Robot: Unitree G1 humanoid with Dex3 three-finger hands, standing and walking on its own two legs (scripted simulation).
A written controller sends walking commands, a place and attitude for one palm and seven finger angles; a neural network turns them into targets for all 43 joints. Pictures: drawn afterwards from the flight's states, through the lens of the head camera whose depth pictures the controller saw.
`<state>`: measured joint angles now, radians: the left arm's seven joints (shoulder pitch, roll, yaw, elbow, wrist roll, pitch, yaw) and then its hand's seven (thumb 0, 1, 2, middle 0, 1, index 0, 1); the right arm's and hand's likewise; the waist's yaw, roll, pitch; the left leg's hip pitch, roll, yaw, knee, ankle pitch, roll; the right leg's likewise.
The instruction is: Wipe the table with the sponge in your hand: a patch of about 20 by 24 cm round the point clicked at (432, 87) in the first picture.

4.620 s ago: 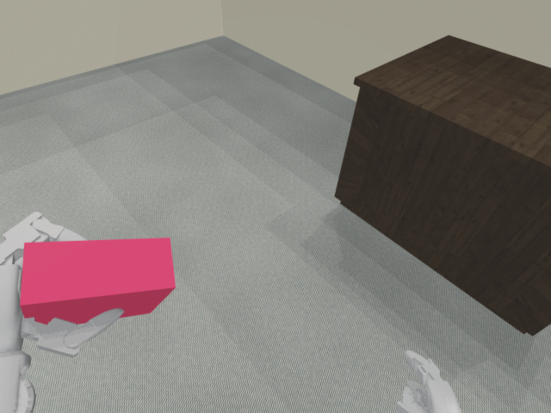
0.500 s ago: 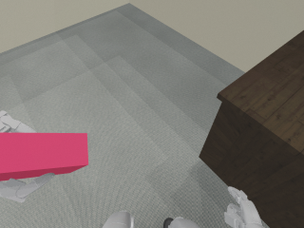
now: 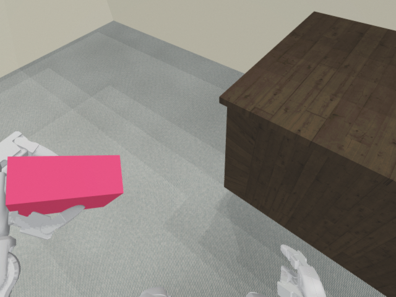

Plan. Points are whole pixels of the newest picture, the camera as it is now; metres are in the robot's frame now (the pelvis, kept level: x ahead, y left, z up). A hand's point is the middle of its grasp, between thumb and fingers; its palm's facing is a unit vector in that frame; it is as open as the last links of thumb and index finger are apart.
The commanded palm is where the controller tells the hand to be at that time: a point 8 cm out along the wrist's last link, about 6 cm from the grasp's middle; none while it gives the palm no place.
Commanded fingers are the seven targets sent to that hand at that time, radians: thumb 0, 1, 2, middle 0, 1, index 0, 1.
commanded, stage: turn to face it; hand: left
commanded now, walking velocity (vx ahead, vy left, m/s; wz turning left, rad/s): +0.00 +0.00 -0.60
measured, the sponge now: (82, 185) +0.24 +0.20 +0.16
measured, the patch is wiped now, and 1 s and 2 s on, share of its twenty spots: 0.00 0.00 0.00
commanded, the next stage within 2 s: take the last steps up to it in 1.74 s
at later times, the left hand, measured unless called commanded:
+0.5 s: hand (102, 216) +0.19 +0.14 +0.19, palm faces +0.16 -0.88 -0.44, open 10.0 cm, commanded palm +0.15 +0.18 +0.20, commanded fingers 0.00 0.10 1.30 -1.20 -1.60 -1.20 -1.60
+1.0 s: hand (218, 274) +0.13 -0.01 +0.20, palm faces -0.17 -0.86 -0.49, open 10.0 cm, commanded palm +0.12 +0.06 +0.20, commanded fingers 0.00 0.10 1.30 -1.20 -1.60 -1.20 -1.60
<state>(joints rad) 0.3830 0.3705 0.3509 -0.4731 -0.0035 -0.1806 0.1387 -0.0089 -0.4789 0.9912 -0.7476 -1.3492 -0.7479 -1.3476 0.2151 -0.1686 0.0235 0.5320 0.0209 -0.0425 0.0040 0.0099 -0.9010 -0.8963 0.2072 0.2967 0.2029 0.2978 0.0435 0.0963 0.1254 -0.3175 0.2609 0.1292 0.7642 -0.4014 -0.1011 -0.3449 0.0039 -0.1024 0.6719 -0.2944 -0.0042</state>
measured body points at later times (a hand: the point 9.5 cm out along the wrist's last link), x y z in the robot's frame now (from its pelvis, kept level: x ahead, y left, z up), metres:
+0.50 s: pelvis -0.09 -0.03 +0.02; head -0.07 -0.05 +0.46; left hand +0.17 +0.18 +0.22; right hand +0.02 -0.31 -0.06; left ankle -0.03 +0.11 -0.71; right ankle -0.07 -0.12 -0.66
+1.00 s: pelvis -0.18 -0.08 +0.02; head -0.15 -0.11 +0.47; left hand +0.14 +0.04 +0.22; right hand -0.19 -0.39 -0.07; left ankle -0.11 +0.06 -0.69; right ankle -0.11 -0.16 -0.72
